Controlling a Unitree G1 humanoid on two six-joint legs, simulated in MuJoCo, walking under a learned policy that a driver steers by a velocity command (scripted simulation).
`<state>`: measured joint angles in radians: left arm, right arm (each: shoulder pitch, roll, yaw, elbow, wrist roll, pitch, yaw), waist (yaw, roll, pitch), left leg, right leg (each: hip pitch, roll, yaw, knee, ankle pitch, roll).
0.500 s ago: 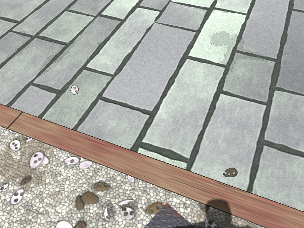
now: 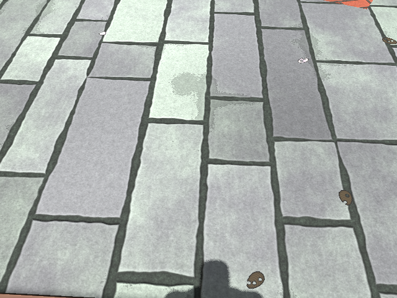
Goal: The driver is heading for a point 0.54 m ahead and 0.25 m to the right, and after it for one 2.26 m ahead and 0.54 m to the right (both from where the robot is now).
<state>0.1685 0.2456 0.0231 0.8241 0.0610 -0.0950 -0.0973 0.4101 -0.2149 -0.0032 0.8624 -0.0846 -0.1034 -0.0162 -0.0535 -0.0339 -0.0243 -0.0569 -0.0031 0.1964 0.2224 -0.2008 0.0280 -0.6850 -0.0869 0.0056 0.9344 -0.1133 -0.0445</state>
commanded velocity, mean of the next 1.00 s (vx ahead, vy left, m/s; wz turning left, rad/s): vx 0.41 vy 0.00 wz -0.58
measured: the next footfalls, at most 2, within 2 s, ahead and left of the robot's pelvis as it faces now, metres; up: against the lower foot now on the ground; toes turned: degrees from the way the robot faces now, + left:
right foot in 0.24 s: +0.32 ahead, -0.16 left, +0.00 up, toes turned -9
left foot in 0.76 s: +0.67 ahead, -0.02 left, -0.13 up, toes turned -25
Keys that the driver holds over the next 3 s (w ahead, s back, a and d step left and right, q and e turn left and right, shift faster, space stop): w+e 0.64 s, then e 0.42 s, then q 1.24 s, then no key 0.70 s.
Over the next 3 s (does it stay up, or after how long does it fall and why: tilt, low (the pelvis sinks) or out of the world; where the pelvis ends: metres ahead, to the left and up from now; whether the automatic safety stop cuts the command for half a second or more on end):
stays up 0.73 -0.16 -0.15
